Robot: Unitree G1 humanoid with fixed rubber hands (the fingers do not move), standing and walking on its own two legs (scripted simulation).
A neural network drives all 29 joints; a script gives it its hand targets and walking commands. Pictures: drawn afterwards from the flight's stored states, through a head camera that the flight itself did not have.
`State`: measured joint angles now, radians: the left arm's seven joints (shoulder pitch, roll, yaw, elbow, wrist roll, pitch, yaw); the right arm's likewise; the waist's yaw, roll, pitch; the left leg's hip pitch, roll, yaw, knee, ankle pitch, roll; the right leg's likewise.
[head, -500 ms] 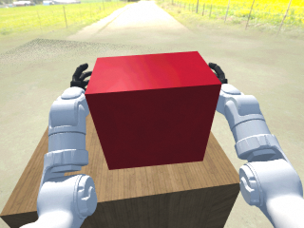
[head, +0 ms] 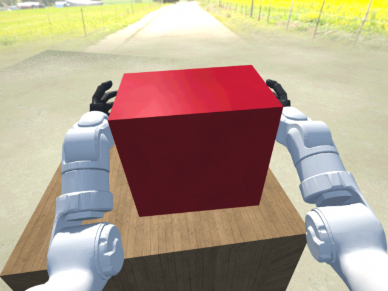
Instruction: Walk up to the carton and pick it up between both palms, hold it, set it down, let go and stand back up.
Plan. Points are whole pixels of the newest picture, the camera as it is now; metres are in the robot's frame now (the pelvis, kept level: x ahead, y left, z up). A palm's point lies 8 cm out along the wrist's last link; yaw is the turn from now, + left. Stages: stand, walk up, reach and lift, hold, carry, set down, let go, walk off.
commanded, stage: hold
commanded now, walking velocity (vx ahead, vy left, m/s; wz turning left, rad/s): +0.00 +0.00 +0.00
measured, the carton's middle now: (194, 142) +0.37 -0.02 +0.21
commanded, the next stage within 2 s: set down in 0.24 s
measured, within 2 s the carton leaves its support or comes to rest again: neither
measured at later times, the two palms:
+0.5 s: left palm (100, 106) +0.39 +0.16 +0.30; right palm (279, 109) +0.37 -0.19 +0.27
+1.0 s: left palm (100, 121) +0.41 +0.17 +0.25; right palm (265, 125) +0.39 -0.18 +0.23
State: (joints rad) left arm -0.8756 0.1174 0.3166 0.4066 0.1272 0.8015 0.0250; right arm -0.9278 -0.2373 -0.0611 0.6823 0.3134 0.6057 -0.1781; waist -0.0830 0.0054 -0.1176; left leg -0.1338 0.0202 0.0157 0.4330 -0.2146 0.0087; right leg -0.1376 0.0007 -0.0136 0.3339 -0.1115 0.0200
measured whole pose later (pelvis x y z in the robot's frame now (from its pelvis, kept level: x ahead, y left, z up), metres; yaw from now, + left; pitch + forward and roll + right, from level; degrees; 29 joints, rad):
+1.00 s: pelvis +0.01 +0.00 +0.00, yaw +0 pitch -5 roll -1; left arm -0.92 0.12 0.40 0.63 0.21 0.47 -0.07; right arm -0.87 -0.12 -0.16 0.82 0.12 0.26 -0.15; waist -0.08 -0.04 -0.08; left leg -0.12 0.02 0.02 0.42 -0.22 0.01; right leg -0.12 0.00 -0.01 0.32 -0.11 0.02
